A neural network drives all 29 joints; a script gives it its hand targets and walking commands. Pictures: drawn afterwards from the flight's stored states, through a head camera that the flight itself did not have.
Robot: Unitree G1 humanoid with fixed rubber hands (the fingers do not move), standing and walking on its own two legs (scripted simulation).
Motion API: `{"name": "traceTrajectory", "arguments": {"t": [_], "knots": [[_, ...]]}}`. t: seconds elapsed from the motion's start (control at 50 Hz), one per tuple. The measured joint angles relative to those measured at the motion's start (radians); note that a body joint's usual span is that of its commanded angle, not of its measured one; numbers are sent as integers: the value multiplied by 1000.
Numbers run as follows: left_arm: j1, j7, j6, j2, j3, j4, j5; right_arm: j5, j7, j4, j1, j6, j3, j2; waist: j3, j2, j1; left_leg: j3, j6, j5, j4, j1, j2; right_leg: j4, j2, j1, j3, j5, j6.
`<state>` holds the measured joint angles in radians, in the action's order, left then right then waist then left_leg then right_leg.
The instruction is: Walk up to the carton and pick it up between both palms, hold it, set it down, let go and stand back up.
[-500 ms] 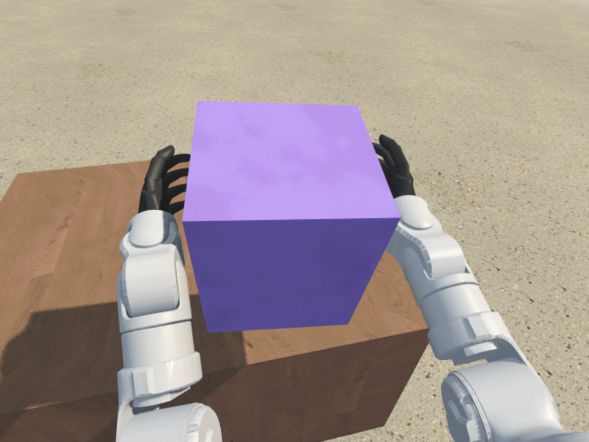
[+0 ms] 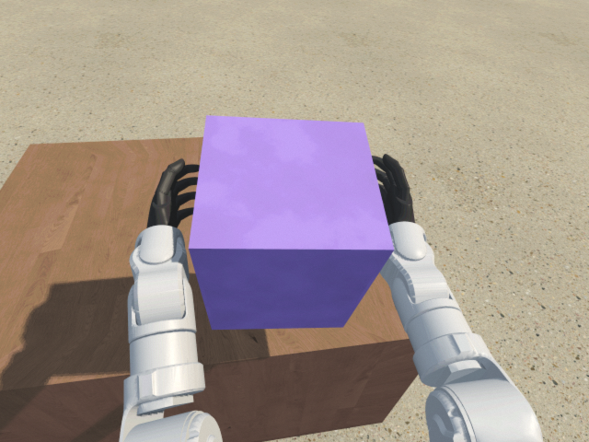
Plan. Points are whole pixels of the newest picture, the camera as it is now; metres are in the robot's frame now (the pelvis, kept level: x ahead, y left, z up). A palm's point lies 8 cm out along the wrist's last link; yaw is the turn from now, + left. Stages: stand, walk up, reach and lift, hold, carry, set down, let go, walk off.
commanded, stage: set down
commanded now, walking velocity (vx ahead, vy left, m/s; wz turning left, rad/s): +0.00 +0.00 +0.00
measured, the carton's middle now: (282, 233) +0.39 +0.02 +0.09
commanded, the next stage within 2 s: none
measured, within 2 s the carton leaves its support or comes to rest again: neither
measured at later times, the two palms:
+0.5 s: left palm (176, 239) +0.36 +0.17 +0.11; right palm (394, 223) +0.37 -0.13 +0.12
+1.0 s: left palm (180, 247) +0.38 +0.17 +0.07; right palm (380, 222) +0.40 -0.13 +0.09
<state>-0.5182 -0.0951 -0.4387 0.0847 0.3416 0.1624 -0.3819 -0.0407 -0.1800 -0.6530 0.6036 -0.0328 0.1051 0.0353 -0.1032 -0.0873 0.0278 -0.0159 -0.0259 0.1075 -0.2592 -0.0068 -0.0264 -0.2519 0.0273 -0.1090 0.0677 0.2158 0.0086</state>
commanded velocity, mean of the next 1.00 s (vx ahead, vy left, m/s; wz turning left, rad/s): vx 0.00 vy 0.00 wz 0.00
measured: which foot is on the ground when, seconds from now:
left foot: down 0.00-1.00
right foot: down 0.00-1.00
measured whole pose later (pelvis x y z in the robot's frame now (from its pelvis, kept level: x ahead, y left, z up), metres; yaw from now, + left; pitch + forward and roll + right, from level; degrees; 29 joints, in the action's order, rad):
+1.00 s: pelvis +0.01 +0.00 +0.00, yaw -3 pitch +0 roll +0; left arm -0.58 -0.01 -0.10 0.09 0.43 0.61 -0.36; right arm 0.16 -0.12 -0.95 0.70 -0.23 0.30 0.03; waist -0.05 -0.05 -0.06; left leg -0.07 -0.02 0.11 -0.26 -0.14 -0.05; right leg -0.23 0.02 0.03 0.04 0.19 0.01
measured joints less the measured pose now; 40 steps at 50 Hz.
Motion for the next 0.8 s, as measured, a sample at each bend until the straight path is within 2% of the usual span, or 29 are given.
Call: {"name": "traceTrajectory", "arguments": {"t": [0.16,0.26,0.38,0.5,0.7,0.8], "knots": [[30,62,76,-3,-60,0,59,-31,-5,24,-30,-82,-34,-41,-3,26,-4,-5,3,19,-42,-78,-11,19,-9,53,-1,-18,3],[23,71,94,11,-49,39,52,-40,-5,-3,-21,-81,-47,-61,16,37,-15,-25,7,22,-38,-76,-14,26,-9,58,-16,-24,6],[15,68,92,30,-17,100,36,-14,7,-64,-7,-68,-33,-63,14,37,-29,-36,7,19,-27,-44,-14,21,-7,37,-23,-21,6],[1,67,123,27,9,161,37,31,21,-123,19,-89,13,-43,16,29,-41,-31,4,4,-23,-60,-17,6,-10,60,-16,-23,1],[-88,67,214,11,57,356,23,189,56,-237,87,-137,189,-5,43,28,-70,-31,4,-26,1,-108,-16,-9,-8,124,-10,-30,-2],[-100,67,255,7,77,418,19,228,64,-269,98,-154,233,4,52,27,-77,-39,5,-23,8,-118,-15,-6,-6,138,-15,-28,-1]]}}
